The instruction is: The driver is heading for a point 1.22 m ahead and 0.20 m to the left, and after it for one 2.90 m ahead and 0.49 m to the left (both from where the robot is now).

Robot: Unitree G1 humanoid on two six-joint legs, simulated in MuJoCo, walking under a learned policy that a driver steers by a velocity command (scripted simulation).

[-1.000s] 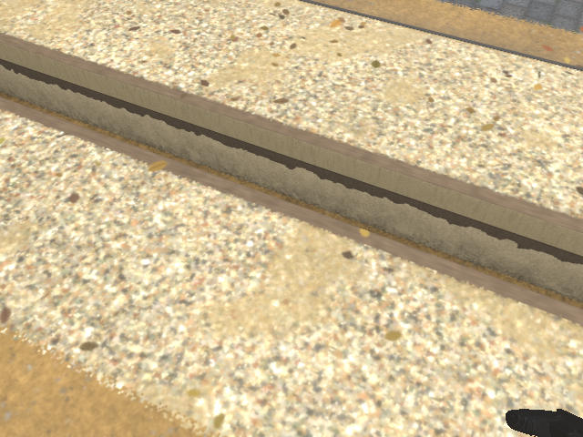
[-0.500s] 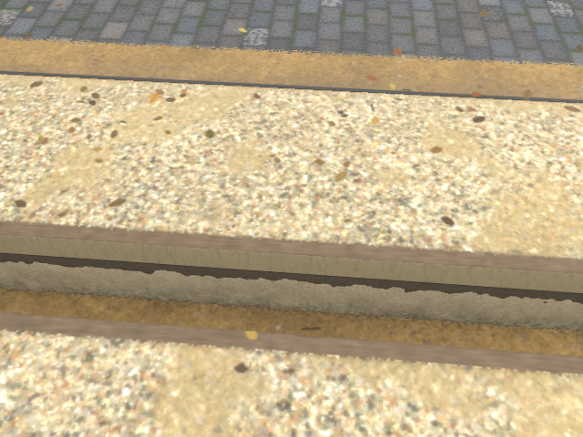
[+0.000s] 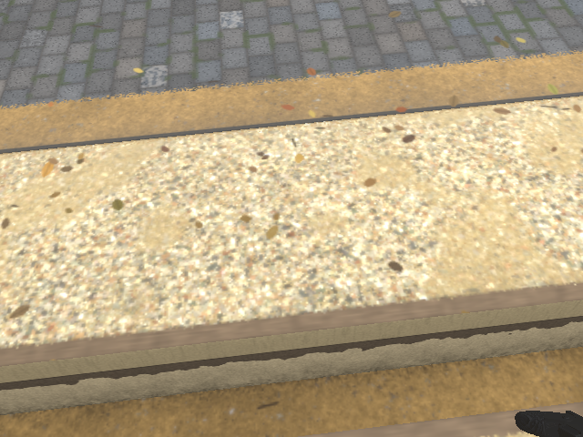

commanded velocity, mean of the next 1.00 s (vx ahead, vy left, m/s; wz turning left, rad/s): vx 0.50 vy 0.00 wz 0.09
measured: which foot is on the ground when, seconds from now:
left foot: up 0.00-0.10, down 0.12-0.62, up 0.64-1.00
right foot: down 0.00-0.12, up 0.14-0.60, down 0.62-1.00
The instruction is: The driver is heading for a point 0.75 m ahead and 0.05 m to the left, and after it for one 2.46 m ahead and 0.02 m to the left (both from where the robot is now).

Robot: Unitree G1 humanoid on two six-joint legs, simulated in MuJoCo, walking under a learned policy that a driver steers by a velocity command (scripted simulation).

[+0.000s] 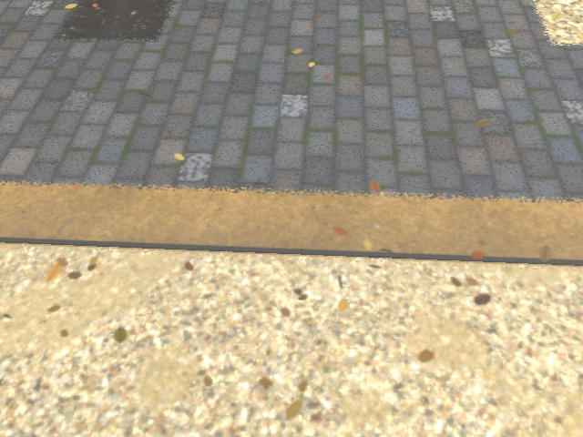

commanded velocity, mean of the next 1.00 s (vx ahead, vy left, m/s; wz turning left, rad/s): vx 0.50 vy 0.00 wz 0.06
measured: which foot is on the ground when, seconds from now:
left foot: up 0.00-0.14, down 0.16-0.82, up 0.84-1.00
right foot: down 0.00-0.20, up 0.22-0.78, down 0.80-1.00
